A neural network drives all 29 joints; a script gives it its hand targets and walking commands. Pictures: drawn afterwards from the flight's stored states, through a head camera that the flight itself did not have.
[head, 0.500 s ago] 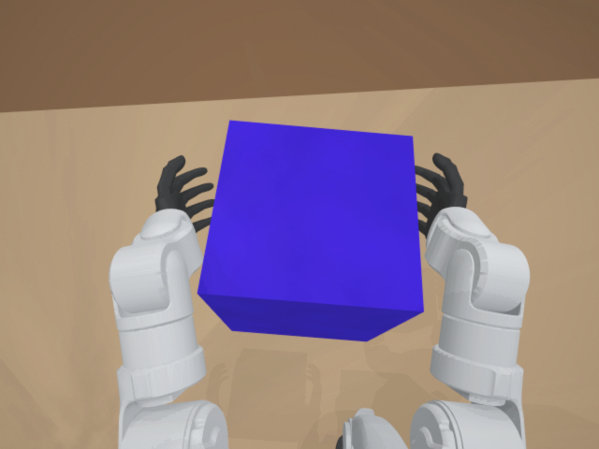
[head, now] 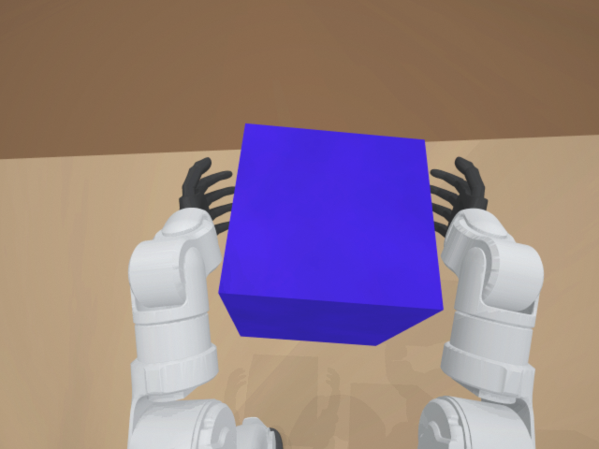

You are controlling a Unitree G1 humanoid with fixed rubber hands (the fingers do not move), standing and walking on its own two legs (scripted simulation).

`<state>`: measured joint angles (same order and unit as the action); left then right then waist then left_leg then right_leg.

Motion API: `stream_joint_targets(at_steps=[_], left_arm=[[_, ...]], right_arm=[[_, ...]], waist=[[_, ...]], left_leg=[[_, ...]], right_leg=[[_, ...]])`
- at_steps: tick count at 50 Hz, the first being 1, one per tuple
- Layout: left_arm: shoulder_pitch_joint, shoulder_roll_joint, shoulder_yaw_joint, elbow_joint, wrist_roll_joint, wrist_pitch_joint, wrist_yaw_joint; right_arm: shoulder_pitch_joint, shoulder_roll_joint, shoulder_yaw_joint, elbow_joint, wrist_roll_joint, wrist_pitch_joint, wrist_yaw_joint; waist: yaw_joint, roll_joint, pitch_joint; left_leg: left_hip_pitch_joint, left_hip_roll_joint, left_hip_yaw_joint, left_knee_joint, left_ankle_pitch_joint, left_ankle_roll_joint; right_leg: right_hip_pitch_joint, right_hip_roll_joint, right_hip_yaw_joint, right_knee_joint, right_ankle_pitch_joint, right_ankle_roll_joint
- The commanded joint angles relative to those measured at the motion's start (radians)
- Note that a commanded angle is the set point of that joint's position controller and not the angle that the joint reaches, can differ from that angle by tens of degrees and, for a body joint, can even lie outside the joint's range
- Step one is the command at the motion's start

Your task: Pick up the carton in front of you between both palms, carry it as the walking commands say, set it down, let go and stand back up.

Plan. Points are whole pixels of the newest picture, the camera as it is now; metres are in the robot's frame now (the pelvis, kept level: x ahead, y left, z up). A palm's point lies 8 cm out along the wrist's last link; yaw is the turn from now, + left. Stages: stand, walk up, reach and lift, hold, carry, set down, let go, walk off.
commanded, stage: carry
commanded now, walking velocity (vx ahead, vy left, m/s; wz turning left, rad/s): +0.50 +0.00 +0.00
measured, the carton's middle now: (320, 251) +0.36 +0.01 +0.08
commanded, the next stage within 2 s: none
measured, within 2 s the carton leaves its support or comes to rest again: neither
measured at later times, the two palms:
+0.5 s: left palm (235, 68) +0.64 +0.15 +0.19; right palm (425, 69) +0.66 -0.16 +0.18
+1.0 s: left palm out of the picture +0.96 +0.17 +0.19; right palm out of the picture +0.94 -0.14 +0.19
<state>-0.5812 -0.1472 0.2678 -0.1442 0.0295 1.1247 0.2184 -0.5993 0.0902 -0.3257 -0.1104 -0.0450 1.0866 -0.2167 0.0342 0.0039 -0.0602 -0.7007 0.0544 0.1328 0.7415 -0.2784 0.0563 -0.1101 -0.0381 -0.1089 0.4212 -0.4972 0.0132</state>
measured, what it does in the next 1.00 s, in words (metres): climbs: left foot 0.03 m higher, then right foot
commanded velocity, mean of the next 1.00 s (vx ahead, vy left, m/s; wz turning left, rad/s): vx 0.50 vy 0.00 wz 0.00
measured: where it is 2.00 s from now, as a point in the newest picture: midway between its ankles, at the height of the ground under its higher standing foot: (316, 188)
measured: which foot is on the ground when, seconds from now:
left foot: up 0.00-0.00, down 0.02-0.48, up 0.50-0.86, down 0.88-1.00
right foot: down 0.00-0.04, up 0.06-0.44, down 0.46-0.90, up 0.92-1.00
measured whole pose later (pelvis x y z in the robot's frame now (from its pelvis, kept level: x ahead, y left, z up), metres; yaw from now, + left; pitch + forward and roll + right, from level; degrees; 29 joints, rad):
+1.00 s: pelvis +0.60 +0.03 +0.07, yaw +0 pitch +4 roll +1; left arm -0.56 -0.11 0.34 -0.07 0.04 1.12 0.21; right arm -0.60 0.14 -0.30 -0.02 -0.03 1.10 -0.21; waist -0.08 -0.02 -0.03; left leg -0.53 0.00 0.17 0.68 -0.34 0.08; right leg -0.45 -0.02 0.01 1.28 -0.46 -0.03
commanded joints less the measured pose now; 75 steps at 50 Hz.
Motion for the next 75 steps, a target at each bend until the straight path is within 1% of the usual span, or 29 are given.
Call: stream_joint_targets(at_steps=[1, 2, 3, 4, 6, 7, 12, 19, 22, 23, 24, 25, 28, 30, 33, 40, 44, 45, 46, 47, 50, 54, 61, 65, 66, 67, 68, 71, 75], left_arm=[[-0.522, -0.585, -0.519, -0.010, -0.141, -0.012, -0.004], [-0.535, -0.586, -0.510, -0.010, -0.131, -0.010, -0.004], [-0.529, -0.608, -0.499, -0.021, -0.136, -0.008, -0.008], [-0.605, -0.616, -0.509, -0.033, -0.148, -0.010, -0.007], [-0.616, -0.662, -0.488, -0.018, -0.142, -0.023, -0.006], [-0.604, -0.677, -0.481, -0.011, -0.133, -0.032, -0.007], [-0.587, -0.650, -0.514, -0.054, -0.122, -0.071, 0.001], [-0.529, -0.572, -0.513, -0.034, -0.137, -0.029, 0.003], [-0.527, -0.579, -0.496, 0.039, -0.139, -0.010, -0.004], [-0.496, -0.580, -0.483, 0.072, -0.135, -0.006, -0.004], [-0.518, -0.561, -0.480, 0.089, -0.130, -0.005, 0.001], [-0.525, -0.602, -0.490, 0.095, -0.133, -0.004, 0.001], [-0.659, -0.713, -0.558, -0.007, -0.189, -0.020, -0.019], [-0.741, -0.757, -0.597, -0.053, -0.228, -0.043, -0.033], [-0.728, -0.734, -0.606, -0.075, -0.245, -0.063, -0.036], [-0.549, -0.599, -0.539, -0.033, -0.176, -0.033, -0.001], [-0.529, -0.587, -0.511, 0.004, -0.138, -0.014, 0.000], [-0.546, -0.584, -0.505, 0.006, -0.129, -0.011, 0.000], [-0.520, -0.610, -0.491, 0.004, -0.132, -0.008, -0.004], [-0.601, -0.611, -0.499, -0.012, -0.141, -0.010, -0.004], [-0.603, -0.689, -0.476, 0.015, -0.128, -0.032, -0.009], [-0.593, -0.691, -0.510, -0.014, -0.117, -0.071, -0.008], [-0.545, -0.590, -0.531, -0.053, -0.143, -0.053, 0.007], [-0.530, -0.573, -0.504, 0.015, -0.147, -0.019, 0.001], [-0.511, -0.571, -0.492, 0.050, -0.146, -0.014, 0.002], [-0.503, -0.554, -0.482, 0.069, -0.139, -0.010, 0.005], [-0.517, -0.574, -0.487, 0.086, -0.137, -0.010, 0.008], [-0.630, -0.681, -0.546, -0.004, -0.187, -0.016, -0.011], [-0.742, -0.735, -0.601, -0.083, -0.244, -0.052, -0.033]], right_arm=[[-0.501, 0.679, 0.555, 0.038, 0.175, 0.035, 0.007], [-0.486, 0.681, 0.549, 0.048, 0.172, 0.034, 0.007], [-0.522, 0.674, 0.558, 0.044, 0.170, 0.027, 0.003], [-0.515, 0.713, 0.569, 0.044, 0.177, 0.026, 0.006], [-0.601, 0.779, 0.627, -0.038, 0.225, 0.009, 0.017], [-0.641, 0.797, 0.653, -0.075, 0.247, -0.003, 0.023], [-0.635, 0.776, 0.688, -0.132, 0.291, -0.041, 0.038], [-0.485, 0.647, 0.600, -0.057, 0.193, 0.007, 0.004], [-0.475, 0.627, 0.567, -0.012, 0.156, 0.030, 0.001], [-0.495, 0.617, 0.554, -0.005, 0.146, 0.037, -0.001], [-0.496, 0.631, 0.542, 0.015, 0.144, 0.044, 0.000], [-0.551, 0.647, 0.532, 0.008, 0.146, 0.045, 0.000], [-0.585, 0.748, 0.508, 0.038, 0.153, 0.030, 0.010], [-0.592, 0.779, 0.514, 0.047, 0.138, 0.013, 0.016], [-0.590, 0.771, 0.548, 0.022, 0.141, -0.005, 0.010], [-0.532, 0.677, 0.564, -0.004, 0.170, 0.018, -0.002], [-0.510, 0.682, 0.547, 0.054, 0.176, 0.033, 0.005], [-0.486, 0.682, 0.541, 0.064, 0.171, 0.033, 0.006], [-0.521, 0.668, 0.547, 0.064, 0.166, 0.027, 0.001], [-0.511, 0.712, 0.557, 0.069, 0.171, 0.027, 0.003], [-0.642, 0.806, 0.644, -0.054, 0.238, -0.003, 0.024], [-0.660, 0.816, 0.688, -0.109, 0.283, -0.044, 0.044], [-0.495, 0.666, 0.615, -0.071, 0.212, -0.017, 0.008], [-0.474, 0.617, 0.567, -0.027, 0.164, 0.018, -0.004], [-0.477, 0.609, 0.557, -0.017, 0.155, 0.026, -0.006], [-0.491, 0.611, 0.548, -0.008, 0.153, 0.035, -0.006], [-0.524, 0.619, 0.533, -0.010, 0.152, 0.039, -0.006], [-0.581, 0.719, 0.512, 0.016, 0.164, 0.032, 0.003], [-0.597, 0.767, 0.533, 0.021, 0.146, 0.007, 0.012]], waist=[[-0.098, -0.139, -0.420], [-0.153, -0.006, -0.525], [-0.131, 0.306, -0.565], [-0.131, 0.281, -0.521], [-0.132, 0.045, -0.455], [-0.118, 0.017, -0.440], [-0.084, 0.097, -0.425], [-0.077, 0.144, -0.326], [0.021, 0.099, -0.385], [0.067, 0.008, -0.461], [0.046, -0.273, -0.500], [0.062, -0.297, -0.452], [0.044, -0.015, -0.390], [0.017, -0.060, -0.388], [0.016, -0.112, -0.376], [0.037, -0.147, -0.290], [-0.091, -0.142, -0.413], [-0.156, -0.017, -0.516], [-0.129, 0.308, -0.572], [-0.132, 0.281, -0.518], [-0.116, 0.007, -0.434], [-0.078, 0.099, -0.436], [-0.094, 0.131, -0.340], [0.010, 0.131, -0.356], [0.044, 0.061, -0.434], [0.055, -0.156, -0.509], [0.067, -0.346, -0.472], [0.049, -0.030, -0.412], [0.014, -0.107, -0.393]], left_leg=[[0.534, -0.144, 0.145, -0.169, 0.030, 0.034], [0.822, 0.015, -0.126, -0.210, -0.147, 0.078], [0.989, 0.285, -0.722, -0.365, -0.201, 0.221], [0.998, 0.294, -0.821, -0.410, -0.031, 0.262], [0.898, 0.274, -0.616, -0.290, 0.233, 0.237], [0.842, 0.258, -0.545, -0.299, 0.240, 0.206], [0.780, 0.217, -0.356, -0.375, 0.108, 0.187], [0.695, 0.155, -0.141, -0.386, 0.300, 0.124], [0.568, 0.104, -0.003, -0.067, 0.552, 0.033], [0.403, 0.069, 0.018, 0.167, 0.375, -0.012], [0.086, -0.070, -0.015, 0.438, -0.023, -0.053], [-0.092, -0.107, -0.119, 0.606, -0.232, -0.033], [-0.159, 0.000, -0.174, 0.692, -0.157, 0.009], [-0.125, 0.017, -0.159, 0.617, -0.096, 0.011], [-0.176, 0.027, -0.124, 0.551, -0.034, -0.006], [-0.021, -0.007, 0.021, 0.047, 0.015, -0.014], [0.519, -0.141, 0.141, -0.165, 0.024, 0.033], [0.798, 0.011, -0.092, -0.192, -0.127, 0.060], [0.985, 0.289, -0.712, -0.365, -0.261, 0.206], [0.994, 0.297, -0.836, -0.434, -0.107, 0.247], [0.833, 0.259, -0.543, -0.305, 0.215, 0.201], [0.776, 0.216, -0.374, -0.366, 0.095, 0.169], [0.722, 0.165, -0.170, -0.410, 0.243, 0.147], [0.625, 0.123, -0.020, -0.143, 0.551, 0.053], [0.496, 0.084, 0.023, 0.059, 0.518, 0.005], [0.226, 0.002, 0.010, 0.351, 0.225, -0.045], [-0.056, -0.145, -0.062, 0.538, -0.218, -0.049], [-0.159, -0.013, -0.172, 0.709, -0.171, 0.006], [-0.141, 0.018, -0.142, 0.593, -0.065, 0.003]], right_leg=[[0.034, -0.117, -0.053, 0.300, 0.951, -0.090], [-0.190, -0.079, -0.031, 0.546, 0.653, -0.047], [-0.510, 0.085, 0.018, 0.812, 0.136, -0.005], [-0.648, 0.100, 0.124, 0.996, 0.001, -0.030], [-0.731, 0.022, 0.153, 1.069, 0.038, -0.061], [-0.726, -0.003, 0.159, 1.015, 0.064, -0.068], [-0.707, -0.034, 0.100, 0.782, 0.123, -0.056], [-0.490, 0.021, -0.061, 0.299, 0.234, -0.048], [-0.082, 0.116, -0.147, 0.139, 0.257, -0.083], [0.154, -0.009, 0.066, 0.118, 0.124, -0.113], [0.327, -0.299, 0.643, -0.040, 0.000, -0.248], [0.338, -0.323, 0.825, -0.131, 0.076, -0.313], [0.204, -0.280, 0.530, -0.013, 0.347, -0.269], [0.152, -0.250, 0.423, -0.046, 0.260, -0.217], [0.169, -0.233, 0.337, -0.082, 0.256, -0.232], [0.147, -0.169, 0.123, -0.102, 0.531, -0.191], [0.023, -0.118, -0.045, 0.278, 0.921, -0.093], [-0.171, -0.096, -0.026, 0.529, 0.630, -0.052], [-0.505, 0.071, 0.015, 0.795, 0.164, -0.003], [-0.651, 0.094, 0.117, 0.965, -0.001, -0.026], [-0.729, -0.005, 0.156, 1.011, 0.069, -0.065], [-0.696, -0.031, 0.113, 0.850, 0.128, -0.061], [-0.582, -0.017, -0.011, 0.377, 0.250, -0.040], [-0.202, 0.113, -0.166, 0.153, 0.264, -0.076], [0.056, 0.079, -0.078, 0.152, 0.230, -0.098], [0.260, -0.205, 0.428, 0.035, 0.006, -0.196], [0.358, -0.307, 0.802, -0.126, 0.099, -0.298], [0.235, -0.286, 0.553, 0.001, 0.375, -0.282], [0.153, -0.239, 0.378, -0.062, 0.247, -0.224]])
